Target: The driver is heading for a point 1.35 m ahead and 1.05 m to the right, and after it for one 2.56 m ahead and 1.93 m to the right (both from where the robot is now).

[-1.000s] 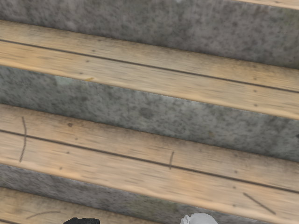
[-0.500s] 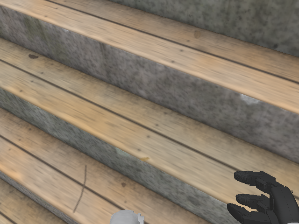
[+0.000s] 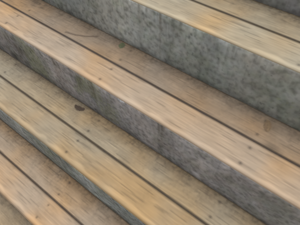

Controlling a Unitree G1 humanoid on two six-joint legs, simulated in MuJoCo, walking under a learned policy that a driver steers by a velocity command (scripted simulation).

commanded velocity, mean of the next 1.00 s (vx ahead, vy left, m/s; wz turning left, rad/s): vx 0.06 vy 0.00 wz -0.52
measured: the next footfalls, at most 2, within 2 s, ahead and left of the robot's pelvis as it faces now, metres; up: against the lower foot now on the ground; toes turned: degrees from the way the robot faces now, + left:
right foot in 0.64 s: +0.26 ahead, -0.24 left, +0.21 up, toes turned -23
left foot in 1.14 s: +0.39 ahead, -0.04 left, +0.21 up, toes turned -40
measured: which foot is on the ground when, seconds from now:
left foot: down 0.00-0.66, up 0.68-1.00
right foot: up 0.00-0.62, down 0.64-1.00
